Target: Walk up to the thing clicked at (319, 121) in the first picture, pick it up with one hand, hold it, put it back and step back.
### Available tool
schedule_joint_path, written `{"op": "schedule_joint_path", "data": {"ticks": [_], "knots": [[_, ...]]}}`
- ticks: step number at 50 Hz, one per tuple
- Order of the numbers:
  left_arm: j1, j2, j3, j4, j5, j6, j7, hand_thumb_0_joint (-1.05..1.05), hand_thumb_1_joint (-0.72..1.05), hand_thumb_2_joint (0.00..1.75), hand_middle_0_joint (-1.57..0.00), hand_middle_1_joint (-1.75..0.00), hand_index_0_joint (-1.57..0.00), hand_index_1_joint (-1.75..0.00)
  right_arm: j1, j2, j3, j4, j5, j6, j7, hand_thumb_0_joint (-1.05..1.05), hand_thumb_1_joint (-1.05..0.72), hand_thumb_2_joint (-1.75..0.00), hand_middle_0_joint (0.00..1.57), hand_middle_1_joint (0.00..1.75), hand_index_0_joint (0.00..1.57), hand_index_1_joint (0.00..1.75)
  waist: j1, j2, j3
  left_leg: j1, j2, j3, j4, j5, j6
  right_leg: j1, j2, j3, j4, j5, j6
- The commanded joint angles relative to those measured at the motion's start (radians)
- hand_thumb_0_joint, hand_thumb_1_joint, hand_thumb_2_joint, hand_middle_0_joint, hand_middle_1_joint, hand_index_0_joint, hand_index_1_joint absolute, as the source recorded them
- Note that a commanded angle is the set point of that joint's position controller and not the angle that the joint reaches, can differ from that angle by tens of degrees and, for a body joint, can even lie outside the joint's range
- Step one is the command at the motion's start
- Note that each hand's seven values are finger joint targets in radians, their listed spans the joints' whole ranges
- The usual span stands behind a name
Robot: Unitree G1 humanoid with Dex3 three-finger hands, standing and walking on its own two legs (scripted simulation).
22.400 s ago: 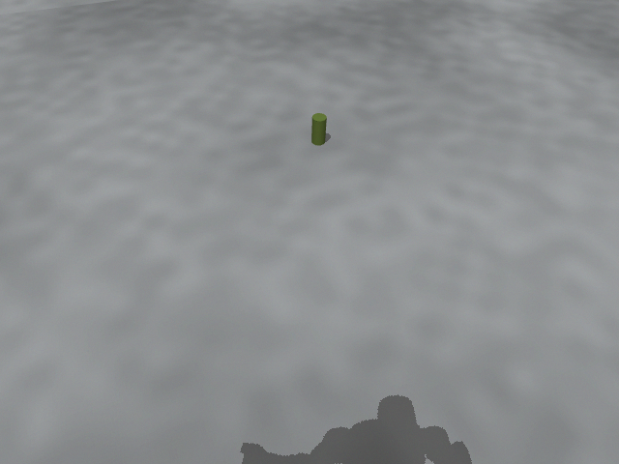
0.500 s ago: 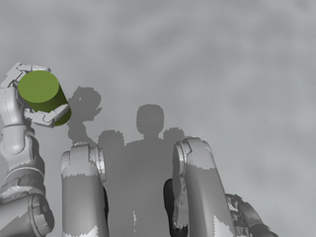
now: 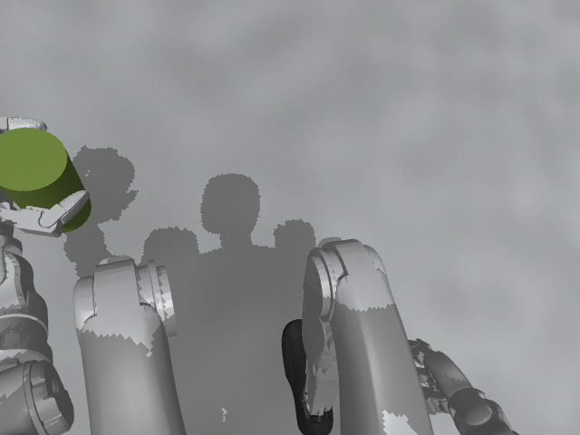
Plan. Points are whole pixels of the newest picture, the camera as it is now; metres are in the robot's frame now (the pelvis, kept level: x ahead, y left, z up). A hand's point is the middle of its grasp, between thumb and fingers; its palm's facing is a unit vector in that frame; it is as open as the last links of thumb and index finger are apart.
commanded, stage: lower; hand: left
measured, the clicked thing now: (47, 187) +0.42 +0.27 -0.10
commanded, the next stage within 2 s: loosen in 1.64 s
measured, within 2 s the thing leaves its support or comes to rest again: neither
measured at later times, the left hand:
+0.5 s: hand (56, 192) +0.43 +0.27 -0.14, palm faces +0.27 -0.96 +0.01, open 10.4 cm
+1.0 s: hand (63, 196) +0.43 +0.27 -0.17, palm faces +0.28 -0.96 +0.01, open 10.4 cm
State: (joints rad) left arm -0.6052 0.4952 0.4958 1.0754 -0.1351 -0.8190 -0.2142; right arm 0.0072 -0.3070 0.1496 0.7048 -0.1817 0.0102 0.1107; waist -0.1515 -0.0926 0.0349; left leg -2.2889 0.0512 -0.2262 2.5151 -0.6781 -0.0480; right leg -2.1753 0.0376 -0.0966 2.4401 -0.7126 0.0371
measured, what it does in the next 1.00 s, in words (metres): stands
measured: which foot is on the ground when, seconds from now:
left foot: down 0.00-1.00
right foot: down 0.00-1.00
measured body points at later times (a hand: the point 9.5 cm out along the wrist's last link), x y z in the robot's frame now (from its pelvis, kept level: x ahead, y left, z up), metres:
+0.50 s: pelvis +0.00 +0.01 -0.02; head +0.22 +0.13 +0.35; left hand +0.41 +0.32 -0.14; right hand +0.14 -0.26 -0.09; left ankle +0.08 +0.14 -0.27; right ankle +0.10 -0.12 -0.27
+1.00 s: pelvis -0.01 +0.02 -0.02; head +0.22 +0.17 +0.33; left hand +0.41 +0.32 -0.17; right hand +0.13 -0.25 -0.07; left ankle +0.08 +0.14 -0.27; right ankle +0.10 -0.12 -0.27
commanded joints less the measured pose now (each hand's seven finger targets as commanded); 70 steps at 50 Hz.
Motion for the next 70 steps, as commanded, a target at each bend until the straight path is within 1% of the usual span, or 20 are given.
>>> {"op": "schedule_joint_path", "data": {"ticks": [1,6,8,10,13,19,20,23,26,30,41,45,51,55,60,63,64,68,69,70], "knots": [[-0.213,0.183,0.011,-0.166,-0.013,-0.082,0.008,0.0,0.27,1.24,-1.2,-1.35,-1.22,-1.34,0.091,-0.265,-0.077,-0.041,-0.011,-0.002,-0.008,0.0,-0.9,-0.91,0.2,0.3,0.2,0.3,-0.002,0.303,-0.625,0.45,-0.003,0.117,-0.254,0.126,0.038,0.297,0.035,-0.101,-0.236,0.214,-0.065],[-0.205,0.206,0.02,-0.176,-0.015,-0.09,0.02,0.0,0.25,1.21,-1.23,-1.35,-1.24,-1.35,0.074,-0.272,-0.061,-0.052,-0.018,0.006,-0.002,0.0,-0.91,-0.91,0.2,0.3,0.2,0.3,-0.009,0.296,-0.621,0.43,-0.001,0.107,-0.238,0.12,0.04,0.31,0.039,-0.11,-0.226,0.214,-0.062],[-0.206,0.19,0.002,-0.132,-0.015,-0.093,0.025,0.0,0.26,1.2,-1.21,-1.34,-1.22,-1.34,0.067,-0.279,-0.049,-0.052,-0.022,0.008,-0.002,0.0,-0.91,-0.91,0.2,0.3,0.2,0.3,-0.034,0.294,-0.593,0.432,0.002,0.096,-0.231,0.125,0.038,0.299,0.041,-0.117,-0.218,0.221,-0.062],[-0.215,0.213,0.018,-0.08,-0.017,-0.104,0.038,0.0,0.25,1.22,-1.23,-1.35,-1.24,-1.35,0.048,-0.284,-0.032,-0.061,-0.028,0.009,-0.001,0.0,-0.91,-0.91,0.2,0.3,0.2,0.3,-0.047,0.248,-0.531,0.374,0.002,0.091,-0.215,0.077,0.045,0.295,0.045,-0.125,-0.23,0.184,-0.058],[-0.231,0.259,0.028,-0.069,-0.012,-0.136,0.049,0.0,0.23,1.2,-1.23,-1.34,-1.24,-1.34,0.027,-0.292,-0.009,-0.073,-0.042,0.011,0.002,0.0,-0.91,-0.91,0.2,0.3,0.2,0.3,-0.048,0.251,-0.525,0.353,0.003,0.087,-0.205,0.046,0.047,0.321,0.05,-0.132,-0.233,0.158,-0.055],[-0.231,0.302,0.043,-0.012,-0.013,-0.188,0.053,0.0,0.25,1.21,-1.21,-1.34,-1.23,-1.34,-0.006,-0.321,0.038,-0.088,-0.068,0.007,0.005,0.0,-0.91,-0.91,0.2,0.3,0.2,0.3,-0.076,0.302,-0.513,0.426,0.013,0.057,-0.202,0.091,0.03,0.323,0.055,-0.158,-0.2,0.199,-0.057],[-0.244,0.334,0.055,-0.009,-0.013,-0.199,0.056,0.0,0.24,1.21,-1.21,-1.33,-1.22,-1.33,-0.011,-0.324,0.048,-0.09,-0.072,0.007,0.005,0.0,-0.91,-0.91,0.2,0.3,0.2,0.3,-0.075,0.313,-0.509,0.423,0.014,0.055,-0.199,0.088,0.029,0.325,0.056,-0.16,-0.198,0.197,-0.057],[-0.238,0.338,0.042,0.022,-0.007,-0.216,0.055,0.0,0.24,1.2,-1.19,-1.31,-1.2,-1.32,-0.028,-0.338,0.067,-0.093,-0.087,0.008,0.005,0.0,-0.91,-0.91,0.2,0.3,0.2,0.3,-0.091,0.346,-0.485,0.443,0.017,0.047,-0.195,0.1,0.023,0.327,0.057,-0.167,-0.19,0.214,-0.057],[-0.211,0.365,0.06,0.061,-0.012,-0.228,0.062,0.0,0.22,1.18,-1.16,-1.29,-1.17,-1.3,-0.039,-0.345,0.086,-0.096,-0.098,0.01,0.004,0.0,-0.91,-0.91,0.2,0.3,0.2,0.3,-0.088,0.327,-0.463,0.421,0.017,0.045,-0.176,0.114,0.027,0.357,0.062,-0.17,-0.197,0.234,-0.053],[-0.209,0.38,0.06,0.066,-0.014,-0.245,0.066,0.0,0.18,1.18,-1.18,-1.31,-1.18,-1.31,-0.054,-0.359,0.11,-0.104,-0.113,0.012,0.006,0.0,-0.91,-0.91,0.2,0.3,0.2,0.3,-0.106,0.357,-0.471,0.465,0.023,0.025,-0.177,0.14,0.018,0.368,0.064,-0.188,-0.184,0.257,-0.052],[-0.241,0.443,0.056,0.134,-0.003,-0.288,0.101,0.0,0.19,1.2,-1.19,-1.32,-1.2,-1.32,-0.107,-0.391,0.167,-0.13,-0.141,0.016,0.003,0.0,-0.91,-0.91,0.2,0.3,0.2,0.3,-0.151,0.361,-0.377,0.442,0.031,-0.01,-0.173,0.086,0.018,0.36,0.072,-0.222,-0.178,0.232,-0.047],[-0.226,0.459,0.054,0.179,0.001,-0.299,0.117,0.0,0.18,1.19,-1.2,-1.32,-1.21,-1.32,-0.123,-0.392,0.189,-0.145,-0.151,0.019,0.006,0.0,-0.91,-0.91,0.2,0.3,0.2,0.3,-0.154,0.335,-0.353,0.416,0.03,-0.015,-0.163,0.048,0.025,0.366,0.079,-0.23,-0.194,0.208,-0.043],[-0.219,0.463,0.034,0.193,0.006,-0.317,0.131,0.0,0.17,1.19,-1.19,-1.32,-1.21,-1.32,-0.144,-0.405,0.201,-0.152,-0.159,0.012,0.006,0.0,-0.91,-0.91,0.2,0.3,0.2,0.3,-0.163,0.348,-0.321,0.433,0.036,-0.031,-0.168,0.058,0.02,0.352,0.085,-0.247,-0.182,0.217,-0.043],[-0.199,0.475,0.05,0.189,0.009,-0.329,0.147,0.0,0.15,1.2,-1.18,-1.31,-1.19,-1.32,-0.145,-0.412,0.208,-0.154,-0.165,0.016,0.007,0.0,-0.91,-0.91,0.2,0.3,0.2,0.3,-0.162,0.373,-0.327,0.482,0.044,-0.052,-0.18,0.105,0.01,0.36,0.087,-0.26,-0.166,0.253,-0.042],[-0.227,0.49,0.038,0.197,0.022,-0.34,0.168,0.0,0.18,1.2,-1.19,-1.3,-1.19,-1.31,-0.158,-0.415,0.217,-0.156,-0.17,0.02,0.009,0.0,-0.91,-0.91,0.2,0.3,0.2,0.3,-0.18,0.384,-0.276,0.45,0.044,-0.055,-0.181,0.052,0.014,0.342,0.089,-0.264,-0.173,0.218,-0.042],[-0.224,0.494,0.048,0.195,0.019,-0.349,0.179,0.0,0.17,1.2,-1.2,-1.31,-1.2,-1.32,-0.149,-0.414,0.225,-0.155,-0.177,0.02,0.01,0.0,-0.91,-0.91,0.2,0.3,0.2,0.3,-0.185,0.377,-0.312,0.467,0.043,-0.059,-0.168,0.086,0.014,0.373,0.093,-0.267,-0.174,0.246,-0.039],[-0.22,0.507,0.046,0.191,0.021,-0.351,0.181,0.0,0.18,1.19,-1.19,-1.3,-1.2,-1.31,-0.157,-0.411,0.227,-0.159,-0.176,0.019,0.012,0.0,-0.91,-0.91,0.2,0.3,0.2,0.3,-0.176,0.377,-0.308,0.458,0.043,-0.056,-0.167,0.08,0.016,0.371,0.095,-0.266,-0.175,0.241,-0.041],[-0.219,0.476,0.022,0.211,0.029,-0.354,0.189,0.0,0.19,1.21,-1.18,-1.3,-1.19,-1.31,-0.158,-0.415,0.231,-0.156,-0.183,0.023,0.011,0.0,-0.91,-0.91,0.2,0.3,0.2,0.3,-0.195,0.384,-0.293,0.482,0.047,-0.071,-0.175,0.1,0.009,0.365,0.096,-0.276,-0.17,0.259,-0.04],[-0.207,0.483,0.023,0.213,0.03,-0.354,0.192,0.0,0.2,1.2,-1.19,-1.29,-1.19,-1.31,-0.166,-0.415,0.231,-0.159,-0.18,0.023,0.011,0.0,-0.91,-0.91,0.2,0.3,0.2,0.3,-0.183,0.379,-0.276,0.476,0.049,-0.074,-0.181,0.09,0.01,0.352,0.096,-0.275,-0.169,0.247,-0.042],[-0.216,0.486,0.024,0.212,0.031,-0.355,0.191,0.0,0.19,1.22,-1.2,-1.32,-1.21,-1.33,-0.167,-0.417,0.231,-0.161,-0.182,0.024,0.011,0.0,-0.91,-0.91,0.2,0.3,0.2,0.3,-0.189,0.375,-0.279,0.474,0.05,-0.075,-0.177,0.08,0.011,0.353,0.097,-0.278,-0.173,0.242,-0.039]]}}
